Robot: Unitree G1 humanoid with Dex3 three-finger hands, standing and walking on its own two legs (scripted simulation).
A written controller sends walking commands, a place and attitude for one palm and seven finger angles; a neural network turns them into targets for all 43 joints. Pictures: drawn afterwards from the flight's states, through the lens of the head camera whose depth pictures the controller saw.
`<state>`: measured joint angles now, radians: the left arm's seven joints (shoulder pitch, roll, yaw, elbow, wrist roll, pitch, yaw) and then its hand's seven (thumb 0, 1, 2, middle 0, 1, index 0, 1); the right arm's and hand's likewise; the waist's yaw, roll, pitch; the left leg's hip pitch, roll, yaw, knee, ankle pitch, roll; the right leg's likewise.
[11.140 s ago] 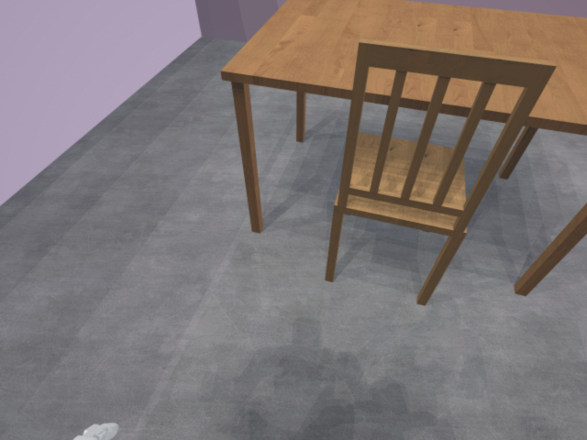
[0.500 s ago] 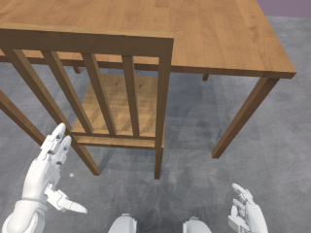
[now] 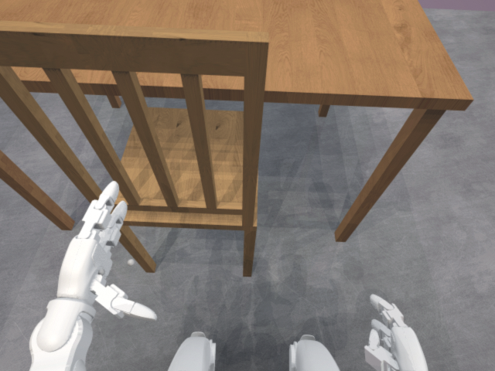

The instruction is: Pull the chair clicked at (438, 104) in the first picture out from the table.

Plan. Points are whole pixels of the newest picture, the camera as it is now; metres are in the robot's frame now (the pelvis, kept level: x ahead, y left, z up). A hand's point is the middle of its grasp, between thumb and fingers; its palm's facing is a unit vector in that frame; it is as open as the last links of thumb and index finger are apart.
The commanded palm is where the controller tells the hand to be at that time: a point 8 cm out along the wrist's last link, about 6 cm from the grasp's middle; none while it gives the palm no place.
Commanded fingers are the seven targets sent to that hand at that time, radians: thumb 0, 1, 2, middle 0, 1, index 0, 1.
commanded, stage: aim the fingers beside a spindle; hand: left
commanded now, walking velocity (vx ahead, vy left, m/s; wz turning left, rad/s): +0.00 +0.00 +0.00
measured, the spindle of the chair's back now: (154, 153) +0.47 +0.19 +0.03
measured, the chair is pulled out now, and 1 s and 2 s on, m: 0.00 0.00 0.00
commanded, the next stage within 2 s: push the fingers through the gap in 1.50 s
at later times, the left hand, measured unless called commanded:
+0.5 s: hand (147, 253) +0.29 +0.17 +0.02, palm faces -0.06 -1.00 -0.05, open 16.9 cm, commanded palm +0.27 +0.22 +0.02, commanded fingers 0.00 -0.50 0.30 -0.06 -0.08 -0.06 -0.08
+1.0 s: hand (159, 237) +0.33 +0.16 +0.00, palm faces -0.06 -1.00 -0.04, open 16.9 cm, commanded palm +0.31 +0.22 +0.01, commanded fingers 0.00 -0.50 0.30 -0.06 -0.08 -0.06 -0.08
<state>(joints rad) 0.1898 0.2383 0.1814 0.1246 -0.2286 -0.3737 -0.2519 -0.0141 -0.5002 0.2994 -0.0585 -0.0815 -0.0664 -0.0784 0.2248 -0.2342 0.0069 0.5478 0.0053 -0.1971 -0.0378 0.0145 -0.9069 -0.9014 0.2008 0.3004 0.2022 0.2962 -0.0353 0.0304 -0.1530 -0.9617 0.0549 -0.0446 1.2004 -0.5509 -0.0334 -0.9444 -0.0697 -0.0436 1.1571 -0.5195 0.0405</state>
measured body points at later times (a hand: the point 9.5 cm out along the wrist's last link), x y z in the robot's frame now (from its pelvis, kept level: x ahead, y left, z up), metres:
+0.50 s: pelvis +0.00 -0.01 -0.01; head +0.09 -0.01 +0.43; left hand +0.29 +0.22 +0.03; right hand +0.16 -0.25 -0.11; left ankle +0.01 +0.14 -0.64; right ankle +0.02 -0.15 -0.64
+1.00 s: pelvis -0.01 +0.00 -0.03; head +0.10 +0.00 +0.41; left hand +0.32 +0.21 +0.00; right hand +0.14 -0.25 -0.13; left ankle +0.01 +0.14 -0.64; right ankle +0.02 -0.15 -0.64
